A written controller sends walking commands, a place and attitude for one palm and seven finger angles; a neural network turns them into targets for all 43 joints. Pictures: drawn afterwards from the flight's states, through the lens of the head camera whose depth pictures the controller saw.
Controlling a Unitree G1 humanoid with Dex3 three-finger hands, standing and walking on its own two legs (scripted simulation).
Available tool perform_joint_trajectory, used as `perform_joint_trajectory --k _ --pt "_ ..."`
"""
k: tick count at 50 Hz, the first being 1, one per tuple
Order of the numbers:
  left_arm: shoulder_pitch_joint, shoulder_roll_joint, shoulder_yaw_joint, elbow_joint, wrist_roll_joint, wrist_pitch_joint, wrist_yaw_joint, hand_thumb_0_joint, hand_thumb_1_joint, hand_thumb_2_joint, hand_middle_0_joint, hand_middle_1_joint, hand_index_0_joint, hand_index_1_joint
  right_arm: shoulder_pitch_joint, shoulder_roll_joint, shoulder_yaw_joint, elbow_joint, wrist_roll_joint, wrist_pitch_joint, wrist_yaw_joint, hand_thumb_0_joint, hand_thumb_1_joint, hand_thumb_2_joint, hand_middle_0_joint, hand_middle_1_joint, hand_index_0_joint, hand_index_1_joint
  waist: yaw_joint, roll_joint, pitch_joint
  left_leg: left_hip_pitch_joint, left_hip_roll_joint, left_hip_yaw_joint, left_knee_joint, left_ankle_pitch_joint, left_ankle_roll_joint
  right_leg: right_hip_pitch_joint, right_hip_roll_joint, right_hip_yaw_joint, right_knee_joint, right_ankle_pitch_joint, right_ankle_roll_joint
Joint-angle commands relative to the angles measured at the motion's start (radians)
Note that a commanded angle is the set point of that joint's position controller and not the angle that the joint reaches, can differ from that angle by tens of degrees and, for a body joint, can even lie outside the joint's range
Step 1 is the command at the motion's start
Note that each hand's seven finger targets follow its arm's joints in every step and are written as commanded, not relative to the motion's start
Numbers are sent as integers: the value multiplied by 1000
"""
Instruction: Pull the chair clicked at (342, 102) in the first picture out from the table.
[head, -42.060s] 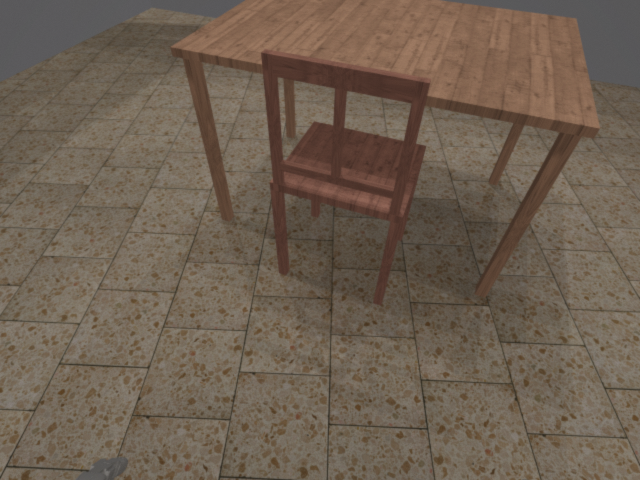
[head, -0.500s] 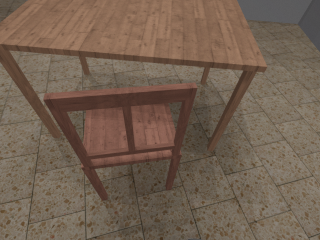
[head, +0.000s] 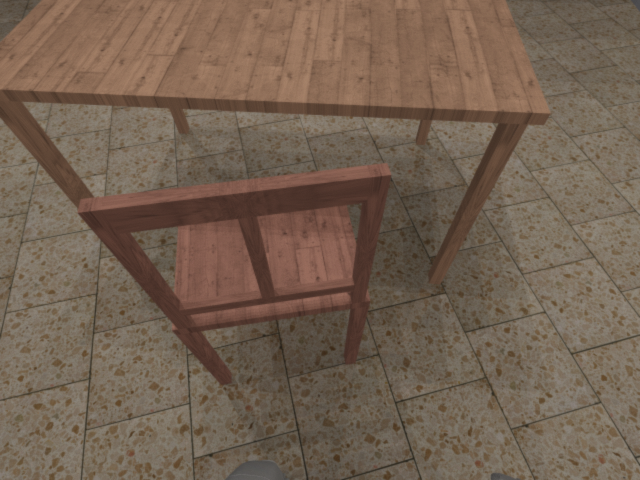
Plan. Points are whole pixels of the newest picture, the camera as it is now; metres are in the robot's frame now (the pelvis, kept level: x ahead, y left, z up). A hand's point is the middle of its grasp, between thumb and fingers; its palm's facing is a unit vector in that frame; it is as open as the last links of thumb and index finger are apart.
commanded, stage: come to a stop and stand still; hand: left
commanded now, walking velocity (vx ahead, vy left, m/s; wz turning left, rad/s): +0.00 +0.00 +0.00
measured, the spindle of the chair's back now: (258, 259) +0.44 +0.13 -0.09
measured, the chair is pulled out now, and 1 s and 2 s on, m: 0.17 0.17 0.17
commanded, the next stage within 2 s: look again from close up in 0.36 s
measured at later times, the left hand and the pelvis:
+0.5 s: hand out of the picture +0.01 +0.20 -0.17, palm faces +0.00 -0.97 -0.24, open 7.4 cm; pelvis -0.02 +0.01 +0.00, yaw +0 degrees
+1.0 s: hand out of the picture +0.02 +0.19 -0.18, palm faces +0.01 -0.98 -0.19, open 7.4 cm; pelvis +0.01 +0.02 +0.00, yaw +0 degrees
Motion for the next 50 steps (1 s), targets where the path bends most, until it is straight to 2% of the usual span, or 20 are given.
perform_joint_trajectory --k 1,2,3,4,5,6,8,10,11,14,15,22,23,24,26,27,31,32,46,50 --pt "14 174 34 -38 -14 -22 11 0 900 900 -200 -300 -200 -300 163 -59 -4 1 -1 -33 -1 0 -900 -900 200 300 200 300 -34 -94 -214 235 19 1 -389 320 24 74 -162 133 5 418 -61" --pt "36 137 24 -42 -16 -17 8 0 900 900 -200 -300 -200 -300 156 -112 -12 -2 -8 -44 -1 0 -900 -900 200 300 200 300 -16 75 -235 299 153 -151 -421 483 68 -21 -77 78 70 147 -9" --pt "51 93 10 -35 -21 -12 9 0 900 900 -200 -300 -200 -300 100 -154 -9 -14 -19 -45 -7 0 -900 -900 200 300 200 300 12 248 -212 232 297 -279 -431 650 157 -46 -24 7 111 -132 30" --pt "29 103 2 -23 -15 -6 12 0 900 900 -200 -300 -200 -300 82 -138 2 -9 -25 -36 -10 0 -900 -900 200 300 200 300 3 196 -182 102 310 -249 -445 577 203 33 -18 6 164 -260 33" --pt "19 99 0 -15 -12 0 8 0 900 900 -200 -300 -200 -300 55 -116 11 -8 -24 -36 -13 0 -900 -900 200 300 200 300 18 155 -135 39 262 -213 -466 477 194 50 -16 9 163 -239 28" --pt "14 98 1 4 -9 3 3 0 900 900 -200 -300 -200 -300 40 -102 18 -1 -22 -43 -15 0 -900 -900 200 300 200 300 26 239 -115 36 222 -201 -474 465 175 45 -27 8 138 -188 24" --pt "37 107 -1 28 -10 -4 -3 0 900 900 -200 -300 -200 -300 58 -94 20 17 -17 -44 -20 0 -900 -900 200 300 200 300 30 204 -143 101 177 -160 -408 544 135 68 -26 23 33 -8 17" --pt "42 116 -5 48 -15 -18 -3 0 900 900 -200 -300 -200 -300 77 -80 22 30 -7 -47 -21 0 -900 -900 200 300 200 300 20 116 -176 146 120 -116 -363 472 89 79 -56 64 -59 157 7" --pt "32 123 -8 53 -16 -23 -3 0 900 900 -200 -300 -200 -300 87 -72 21 36 -3 -45 -18 0 -900 -900 200 300 200 300 6 76 -172 154 105 -101 -373 366 72 59 -77 80 -88 147 1" --pt "-3 115 -15 68 -12 -23 -5 0 900 900 -200 -300 -200 -300 105 -66 19 66 -8 -31 -10 0 -900 -900 200 300 200 300 -8 7 -81 108 90 -113 -434 103 62 -24 -71 96 -164 -96 3" --pt "0 111 -17 73 -11 -25 -5 0 900 900 -200 -300 -200 -300 121 -65 20 73 -10 -30 -9 0 -900 -900 200 300 200 300 -12 -29 -74 116 87 -108 -439 87 61 -41 -70 103 -179 -125 2" --pt "45 104 -21 111 -15 -39 -1 0 900 900 -200 -300 -200 -300 179 -45 29 120 -10 -42 -8 0 -900 -900 200 300 200 300 -12 -33 -111 154 83 -85 -446 148 61 -23 -72 106 -214 -109 4" --pt "157 108 -30 120 -3 -60 40 0 900 900 -200 -300 -200 -300 129 -85 35 49 8 -65 0 0 -900 -900 200 300 200 300 29 -65 -138 84 104 -26 -243 225 33 65 -123 99 -137 179 15" --pt "107 140 -32 82 -12 -64 31 0 900 900 -200 -300 -200 -300 167 -28 44 23 3 -57 7 0 -900 -900 200 300 200 300 -10 -64 -178 88 51 -30 -245 104 31 15 -164 168 -169 -95 -25" --pt "75 140 -32 60 -12 -61 19 0 900 900 -200 -300 -200 -300 228 -36 50 40 -4 -66 8 0 -900 -900 200 300 200 300 -33 29 -133 90 68 -47 -290 159 48 -67 -120 120 -131 -203 -45" --pt "77 129 -31 49 -11 -55 14 0 900 900 -200 -300 -200 -300 236 -27 53 32 -7 -66 8 0 -900 -900 200 300 200 300 -24 92 -133 74 76 -53 -308 165 55 -57 -99 95 -105 -164 -44" --pt "121 98 -42 56 -14 -52 7 0 900 900 -200 -300 -200 -300 231 -44 58 13 0 -69 2 0 -900 -900 200 300 200 300 -8 5 -67 7 86 -93 -352 146 73 -32 -73 88 -87 -118 -31" --pt "117 97 -43 56 -14 -50 5 0 900 900 -200 -300 -200 -300 231 -38 59 17 -1 -70 1 0 -900 -900 200 300 200 300 -5 22 -41 2 88 -97 -364 153 75 -41 -69 82 -84 -101 -30" --pt "155 78 -40 77 -17 -50 11 0 900 900 -200 -300 -200 -300 234 -45 63 64 4 -85 -13 0 -900 -900 200 300 200 300 3 -1 -146 132 100 -69 -333 393 75 51 -81 69 -40 174 -13" --pt "150 79 -40 84 -16 -48 12 0 900 900 -200 -300 -200 -300 217 -41 62 76 5 -82 -15 0 -900 -900 200 300 200 300 3 17 -125 136 100 -63 -335 406 71 49 -82 72 -46 200 -12"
